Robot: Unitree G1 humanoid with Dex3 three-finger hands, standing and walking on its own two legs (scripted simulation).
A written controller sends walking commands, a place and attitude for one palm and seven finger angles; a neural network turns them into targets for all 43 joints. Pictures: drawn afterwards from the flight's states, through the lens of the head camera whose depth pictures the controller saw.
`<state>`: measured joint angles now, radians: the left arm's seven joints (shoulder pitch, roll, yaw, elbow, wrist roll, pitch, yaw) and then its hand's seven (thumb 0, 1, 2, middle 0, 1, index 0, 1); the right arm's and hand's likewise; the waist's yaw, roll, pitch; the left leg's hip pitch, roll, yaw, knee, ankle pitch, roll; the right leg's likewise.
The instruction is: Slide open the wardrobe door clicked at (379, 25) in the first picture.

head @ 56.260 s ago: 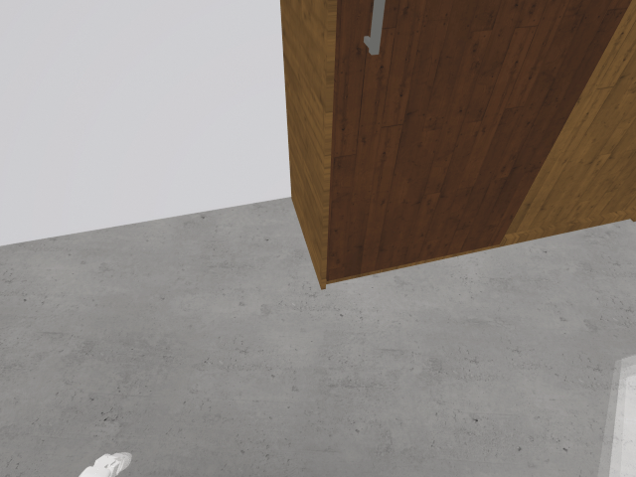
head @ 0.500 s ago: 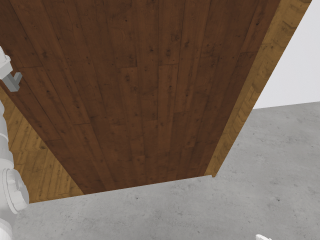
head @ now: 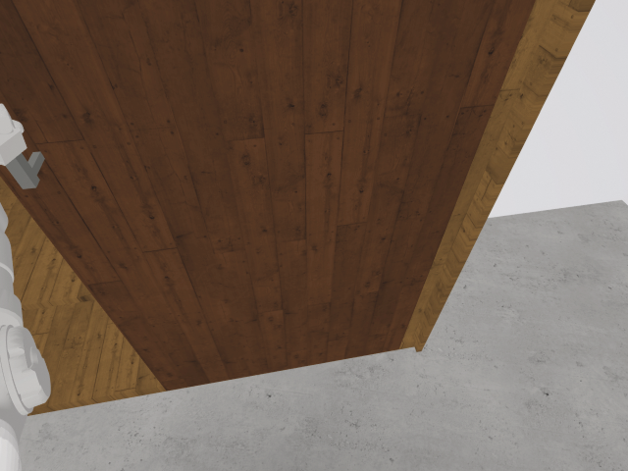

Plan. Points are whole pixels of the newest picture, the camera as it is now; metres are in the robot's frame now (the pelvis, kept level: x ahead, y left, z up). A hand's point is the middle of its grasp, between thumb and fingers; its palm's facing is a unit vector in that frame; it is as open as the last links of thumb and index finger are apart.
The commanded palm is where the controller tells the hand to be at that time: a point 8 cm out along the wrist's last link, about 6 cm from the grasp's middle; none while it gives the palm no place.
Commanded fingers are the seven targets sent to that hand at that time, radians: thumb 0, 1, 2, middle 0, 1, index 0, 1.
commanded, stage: stop walking and hold the door there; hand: left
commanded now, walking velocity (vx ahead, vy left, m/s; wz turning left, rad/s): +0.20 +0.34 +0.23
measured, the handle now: out of the picture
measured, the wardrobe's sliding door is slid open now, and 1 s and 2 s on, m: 0.65 0.65 0.65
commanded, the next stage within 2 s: loosen the grip on the handle in 1.06 s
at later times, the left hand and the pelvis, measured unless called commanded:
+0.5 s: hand (20, 153) +0.43 +0.35 +0.21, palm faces +0.33 -0.93 -0.16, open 5.4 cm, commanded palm +0.40 +0.37 +0.20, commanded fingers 0.00 0.90 0.90 -0.45 -1.40 -0.45 -1.40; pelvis -0.01 +0.10 +0.00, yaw +4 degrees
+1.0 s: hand (20, 153) +0.43 +0.34 +0.21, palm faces +0.39 -0.91 -0.14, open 5.7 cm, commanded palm +0.39 +0.37 +0.20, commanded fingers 0.00 0.90 0.90 -0.45 -1.40 -0.45 -1.40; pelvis -0.02 +0.08 +0.00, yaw +5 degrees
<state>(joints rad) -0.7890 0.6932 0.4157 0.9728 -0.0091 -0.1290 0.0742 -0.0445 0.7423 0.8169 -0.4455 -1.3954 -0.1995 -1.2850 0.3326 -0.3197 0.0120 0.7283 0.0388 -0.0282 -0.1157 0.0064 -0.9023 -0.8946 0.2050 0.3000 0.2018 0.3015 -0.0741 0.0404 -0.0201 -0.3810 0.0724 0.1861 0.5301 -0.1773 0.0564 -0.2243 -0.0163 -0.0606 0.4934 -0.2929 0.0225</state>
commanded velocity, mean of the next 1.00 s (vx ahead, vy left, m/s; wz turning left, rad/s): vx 0.01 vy -0.02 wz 0.05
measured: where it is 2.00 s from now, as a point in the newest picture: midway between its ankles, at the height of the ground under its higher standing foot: outside the picture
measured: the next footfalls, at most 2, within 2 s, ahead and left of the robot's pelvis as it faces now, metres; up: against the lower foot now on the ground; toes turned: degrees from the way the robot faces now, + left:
left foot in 0.28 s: +0.08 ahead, +0.21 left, +0.00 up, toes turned +10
right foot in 0.72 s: +0.01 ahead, -0.03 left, +0.00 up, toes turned +1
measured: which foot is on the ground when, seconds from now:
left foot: down 0.00-0.02, up 0.04-0.26, down 0.28-1.00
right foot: down 0.00-0.30, up 0.32-0.70, down 0.72-1.00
